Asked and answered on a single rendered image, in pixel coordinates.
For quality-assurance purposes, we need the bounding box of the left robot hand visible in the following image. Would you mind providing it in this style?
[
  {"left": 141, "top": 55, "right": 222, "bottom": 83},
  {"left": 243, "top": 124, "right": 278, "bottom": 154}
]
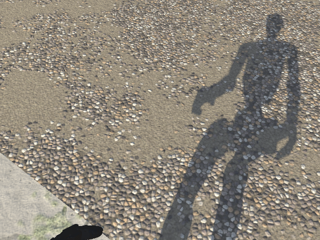
[{"left": 50, "top": 224, "right": 103, "bottom": 240}]

